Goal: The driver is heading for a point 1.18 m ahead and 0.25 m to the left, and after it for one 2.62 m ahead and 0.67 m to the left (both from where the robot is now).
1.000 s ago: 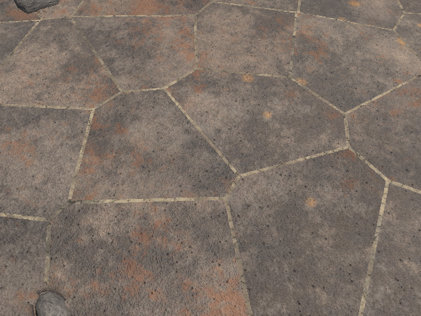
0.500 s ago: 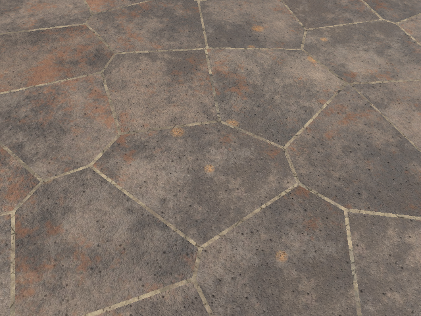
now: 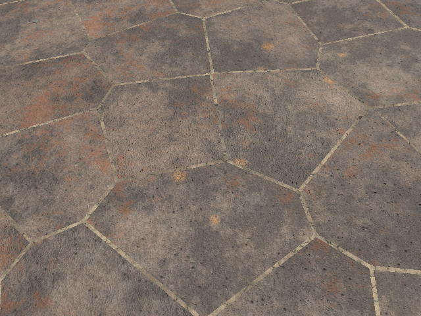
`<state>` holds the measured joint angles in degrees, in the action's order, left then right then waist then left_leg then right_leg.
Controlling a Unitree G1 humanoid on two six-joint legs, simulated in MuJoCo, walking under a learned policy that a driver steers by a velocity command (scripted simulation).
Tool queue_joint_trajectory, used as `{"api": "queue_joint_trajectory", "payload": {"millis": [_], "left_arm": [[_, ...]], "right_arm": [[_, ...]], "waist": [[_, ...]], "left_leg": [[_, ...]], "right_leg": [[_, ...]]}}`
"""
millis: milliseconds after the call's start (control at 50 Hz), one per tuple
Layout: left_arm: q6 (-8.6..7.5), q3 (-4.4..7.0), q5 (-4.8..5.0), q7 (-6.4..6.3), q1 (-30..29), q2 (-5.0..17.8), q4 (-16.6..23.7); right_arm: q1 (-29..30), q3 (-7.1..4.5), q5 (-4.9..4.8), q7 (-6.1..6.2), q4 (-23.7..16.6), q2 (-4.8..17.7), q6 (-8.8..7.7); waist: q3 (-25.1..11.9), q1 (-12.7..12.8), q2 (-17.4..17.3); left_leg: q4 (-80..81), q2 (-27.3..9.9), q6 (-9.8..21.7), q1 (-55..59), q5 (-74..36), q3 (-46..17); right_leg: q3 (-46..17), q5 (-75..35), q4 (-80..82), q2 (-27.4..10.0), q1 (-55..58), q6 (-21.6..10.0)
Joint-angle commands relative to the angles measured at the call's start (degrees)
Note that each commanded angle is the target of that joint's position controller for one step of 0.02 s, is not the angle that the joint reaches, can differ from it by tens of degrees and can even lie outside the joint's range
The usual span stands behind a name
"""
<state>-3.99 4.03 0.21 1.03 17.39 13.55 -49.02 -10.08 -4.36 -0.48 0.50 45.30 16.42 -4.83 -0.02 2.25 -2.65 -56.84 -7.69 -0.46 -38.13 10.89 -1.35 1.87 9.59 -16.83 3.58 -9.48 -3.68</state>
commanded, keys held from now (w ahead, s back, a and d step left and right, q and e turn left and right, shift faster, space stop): w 1.00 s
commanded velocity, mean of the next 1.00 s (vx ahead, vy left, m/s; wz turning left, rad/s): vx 0.50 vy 0.00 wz -0.01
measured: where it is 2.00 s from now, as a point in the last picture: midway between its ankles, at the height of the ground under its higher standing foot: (205, 165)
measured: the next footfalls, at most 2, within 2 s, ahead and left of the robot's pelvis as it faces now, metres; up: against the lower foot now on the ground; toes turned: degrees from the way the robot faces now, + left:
left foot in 0.26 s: +0.33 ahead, +0.16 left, +0.00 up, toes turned +3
right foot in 0.82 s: +0.62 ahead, -0.08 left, +0.00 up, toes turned -1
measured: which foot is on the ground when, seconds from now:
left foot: up 0.00-0.24, down 0.26-0.82, up 0.84-1.00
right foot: down 0.00-0.28, up 0.30-0.80, down 0.82-1.00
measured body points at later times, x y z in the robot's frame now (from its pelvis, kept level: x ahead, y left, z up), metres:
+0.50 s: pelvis +0.27 +0.08 +0.00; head +0.29 +0.09 +0.45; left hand +0.40 +0.35 -0.12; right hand +0.33 -0.19 -0.12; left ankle +0.28 +0.16 -0.75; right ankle +0.34 -0.10 -0.67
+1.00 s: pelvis +0.55 +0.01 +0.00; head +0.57 +0.00 +0.45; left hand +0.62 +0.28 -0.12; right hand +0.65 -0.27 -0.13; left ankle +0.53 +0.16 -0.66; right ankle +0.58 -0.08 -0.75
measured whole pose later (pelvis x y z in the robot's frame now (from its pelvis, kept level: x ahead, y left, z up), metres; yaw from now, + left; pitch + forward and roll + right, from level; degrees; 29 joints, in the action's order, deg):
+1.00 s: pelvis +0.55 +0.01 +0.00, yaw +1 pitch +1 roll -1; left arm -4.8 3.4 -0.2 1.4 13.5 14.4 -51.8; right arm -12.7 -3.5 -1.1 0.2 51.1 16.8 -4.7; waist 1.5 1.3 -2.5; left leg -63.3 -5.1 1.6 -30.1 17.6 -1.1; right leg 3.1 8.2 -20.8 3.0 -13.8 -4.0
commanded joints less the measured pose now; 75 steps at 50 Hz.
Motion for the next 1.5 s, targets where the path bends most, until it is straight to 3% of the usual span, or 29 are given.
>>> {"api": "queue_joint_trajectory", "payload": {"millis": [20, 160, 240, 260, 280, 300, 320, 360, 380, 460, 600, 700, 760, 800, 820, 840, 860, 880, 940, 1140, 1260, 1340, 1360, 1380, 1400, 1420, 1440, 1460, 1500], "left_arm": [[-1.28, 1.66, 0.32, -0.75, -3.0, 8.4, 3.0], [-0.47, 2.19, 1.40, -1.18, 3.3, 11.0, -1.2], [0.91, 2.27, 1.19, -1.58, 2.0, 11.6, -2.0], [1.11, 1.34, 0.42, -1.71, 2.4, 9.4, -1.3], [0.14, -0.67, 0.11, -1.27, 8.9, 3.2, -0.1], [-1.16, -0.51, 0.53, -0.83, 8.1, 5.0, -1.2], [-1.86, 0.76, 1.99, -0.52, 3.1, 9.5, 0.0], [-1.98, 0.75, 1.44, -0.99, -3.3, 9.0, 1.4], [-1.34, 1.07, 0.94, -1.27, -2.8, 8.6, 1.2], [0.49, 0.80, 0.37, -1.58, -2.7, 5.8, 0.8], [-0.28, -0.03, 0.23, -0.66, -15.6, 4.1, 4.1], [-0.89, -0.49, 0.77, 0.76, -22.4, 4.7, 6.7], [-1.44, 0.03, 0.85, 1.42, -19.9, 6.7, 6.6], [-1.58, 2.19, 0.46, 0.93, -6.3, 10.6, 2.2], [-1.49, 3.43, -0.21, 0.37, 4.5, 14.8, -0.1], [-1.09, 4.17, 0.11, 0.46, 7.5, 18.7, -1.4], [-0.97, 2.58, 0.84, 0.45, 7.2, 12.9, -1.1], [-1.08, 1.80, 0.69, 0.20, 2.2, 10.7, -0.2], [-1.38, 0.37, -0.85, 0.26, -6.3, 6.4, 1.2], [-2.10, 0.95, -0.42, -1.23, -1.5, 10.1, -2.7], [-0.41, 1.22, 0.06, -1.54, 2.4, 10.7, -5.3], [1.43, 2.02, 0.35, -2.65, -0.5, 13.3, -4.1], [1.78, 1.68, 0.15, -3.10, -0.6, 12.6, -3.3], [0.83, 0.29, -0.93, -2.85, 2.4, 8.8, -1.0], [-1.45, -1.38, -1.29, -1.76, 3.3, 4.7, -0.2], [-3.63, -0.03, 0.87, -0.68, -2.1, 9.7, 1.0], [-4.69, -0.02, 2.19, -0.38, -6.1, 10.4, 2.5], [-4.96, 0.04, 1.38, -0.73, -7.4, 9.8, 2.6], [-3.62, 0.86, -0.30, -1.29, -6.6, 10.1, 2.4]], "right_arm": [[2.0, 0.21, 0.29, -0.28, -3.5, 1.3, -0.12], [12.4, 0.61, -0.65, -2.39, -6.8, 2.8, -0.48], [1.5, -1.24, -0.25, -2.45, -3.9, 6.6, -0.72], [-8.5, -2.45, 0.21, -2.00, -1.4, 9.8, -0.69], [-14.3, -3.72, 1.02, -1.85, -0.3, 15.8, -0.48], [-16.2, -2.57, 0.14, -2.18, 0.2, 11.6, -0.28], [-12.0, -1.55, -0.10, -2.11, -0.3, 9.0, -0.35], [-4.1, -0.59, 0.54, -1.99, -1.5, 6.2, -0.28], [-2.1, -0.10, 1.10, -2.06, -1.7, 4.7, -0.62], [-2.6, -0.40, 0.81, -1.77, -0.2, 5.8, -1.50], [-8.4, -0.75, -0.11, -0.33, 3.5, 7.6, -0.83], [-12.3, -1.16, -0.54, -0.09, 6.6, 8.3, 0.39], [-11.3, -1.65, -0.76, 0.29, 7.1, 9.4, 1.26], [-9.6, -1.19, -0.75, 0.42, 6.7, 8.5, 1.82], [-10.0, -0.03, 0.35, 0.51, 5.3, 6.1, 1.79], [-16.7, 2.00, 0.50, -0.18, 4.8, -0.9, 0.39], [-13.1, 0.81, -0.77, -0.52, 5.4, 4.9, -0.97], [-7.6, 0.03, -2.11, -0.82, 3.7, 7.6, -1.87], [-4.1, -0.40, -0.68, -0.25, 3.2, 6.4, -1.31], [6.4, 0.76, -0.63, -1.12, 0.2, 1.9, 0.68], [13.9, 1.20, -1.01, -3.21, -4.0, 2.0, 0.70], [4.0, -1.01, -0.57, -4.07, -3.5, 6.0, 1.08], [-5.4, -2.86, -0.75, -3.52, -1.1, 9.2, 1.26], [-13.4, -4.85, -0.46, -2.44, -0.1, 15.7, 1.68], [-12.3, -4.14, -1.39, -2.43, -0.9, 15.1, 1.53], [-12.2, -2.82, -0.78, -2.33, -1.0, 11.3, 1.40], [-9.5, -2.35, -0.40, -2.11, -1.6, 9.2, 1.10], [-5.8, -1.98, -0.22, -2.15, -2.3, 8.0, 0.84], [-1.4, -1.18, 0.52, -1.86, -4.1, 5.8, 0.63]], "waist": [[1.3, -1.5, 5.8], [3.7, 1.4, 5.8], [-2.9, -5.1, 6.3], [-10.5, -8.8, 3.3], [-19.0, -7.3, -10.6], [-23.2, -8.6, -12.8], [-14.6, -8.3, -8.0], [-4.5, -5.3, -0.9], [-2.9, -3.3, -2.0], [-1.1, -1.3, -2.0], [2.5, -5.0, -0.8], [4.8, -6.9, -0.7], [3.0, -4.4, -2.2], [-5.5, 2.3, -1.5], [-14.3, 5.8, 4.4], [-20.4, 2.0, 19.7], [-19.5, 4.5, 14.7], [-11.3, 4.0, 12.2], [-2.6, -1.1, 6.9], [2.6, 0.4, 5.6], [5.1, 2.5, 4.8], [-2.2, -4.4, 7.5], [-7.1, -8.7, 5.8], [-14.6, -9.3, -4.2], [-20.6, -6.7, -11.1], [-18.2, -9.0, -6.9], [-11.5, -8.5, -3.7], [-6.3, -6.0, 1.8], [-3.1, -2.2, 1.1]], "left_leg": [[10.8, -0.5, -0.4, -0.1, -10.4, -0.6], [25.8, 2.6, 2.1, 2.3, -14.0, -0.2], [29.1, 7.0, 5.7, 19.3, -7.2, 3.9], [26.4, 2.7, 8.2, 35.4, -10.0, -0.4], [30.0, -11.7, 17.4, 58.1, -1.5, -26.2], [38.5, -14.6, 19.6, 61.4, 6.5, -41.3], [39.3, -13.0, 16.6, 55.2, 9.9, -34.4], [42.2, -8.8, 14.0, 38.4, 2.6, -21.6], [44.0, -6.9, 13.0, 33.0, -1.1, -17.8], [48.9, -5.2, 14.0, 27.8, -7.8, -11.0], [50.6, -2.9, 11.7, 30.5, -9.9, -3.2], [47.2, -6.4, 11.6, 39.0, -11.6, -3.6], [42.0, -7.7, 10.2, 42.5, -21.9, -3.9], [26.7, -3.3, 7.8, 39.0, -36.2, -0.3], [9.0, 0.2, 5.6, 27.0, -22.1, 2.4], [-10.2, 11.2, 1.5, 3.3, 16.9, 2.0], [-17.3, 9.0, 2.1, -3.8, 22.6, -5.4], [-18.1, 5.9, 3.1, -7.6, 17.7, -4.6], [-9.9, -0.2, 2.7, 0.2, 6.4, -3.0], [16.8, 0.9, 1.0, 1.5, -17.2, -0.1], [23.8, 3.0, 3.6, -2.5, -12.6, 0.9], [24.6, 9.3, 7.5, 13.5, -2.9, 7.2], [26.7, 10.4, 9.6, 27.7, -5.4, 5.6], [26.6, -2.6, 17.2, 50.5, -3.9, -16.4], [37.2, -12.1, 24.8, 61.9, 3.1, -44.1], [39.4, -10.7, 22.0, 60.7, 5.5, -40.3], [39.6, -8.5, 19.8, 53.5, 2.5, -31.9], [40.6, -6.1, 18.2, 44.1, -3.0, -25.8], [43.2, -3.2, 17.3, 32.6, -9.9, -20.6]], "right_leg": [[-8.2, -13.1, 9.2, -14.1, -1.4, -10.0], [-7.6, -9.1, 6.4, -17.6, 7.3, -7.3], [-5.0, -29.8, -9.0, -15.4, 10.3, -4.1], [-2.3, -24.7, -23.3, -12.2, 2.5, -2.1], [0.4, -0.9, -46.9, -2.9, -21.0, 2.4], [-7.5, 23.3, -55.6, -0.8, -29.7, 2.5], [-8.6, 20.6, -59.5, -4.3, -35.2, 1.6], [-5.9, 11.0, -53.8, -9.4, -33.1, 1.1], [-6.3, 8.1, -50.4, -11.2, -29.3, 1.2], [-5.6, 1.4, -43.0, -12.0, -27.4, 2.6], [-3.3, -16.6, -20.5, -9.7, -27.5, 4.0], [-3.2, -12.6, -13.5, -8.5, -29.0, 2.6], [-1.9, -6.0, -11.3, -6.7, -23.4, 0.4], [0.8, -6.7, -9.6, -3.8, -3.2, -2.5], [-10.4, -8.3, -11.8, -13.8, 15.0, -6.4], [-37.3, 2.2, -5.8, -25.8, 33.5, -15.9], [-41.7, 11.0, -1.1, -25.1, 32.7, -15.2], [-33.4, 10.4, 0.1, -23.2, 25.7, -12.5], [-20.0, -1.8, 5.1, -17.7, 6.0, -9.6], [-2.0, -11.2, 11.9, -14.3, 2.0, -6.9], [2.0, -16.8, 7.8, -18.7, 15.1, -5.3], [6.3, -49.2, -11.2, -18.2, 17.0, -2.3], [7.9, -47.0, -23.9, -15.9, 10.3, -0.3], [8.8, -25.3, -45.8, -10.4, -11.7, 3.1], [-0.3, 21.3, -60.7, 0.5, -28.9, 5.1], [-7.9, 20.4, -63.7, -3.4, -35.3, 3.3], [-7.0, 16.1, -61.3, -6.0, -36.7, 2.1], [-6.6, 12.3, -55.4, -8.2, -34.5, 2.1], [-6.7, 9.2, -48.2, -10.4, -26.9, 3.1]]}}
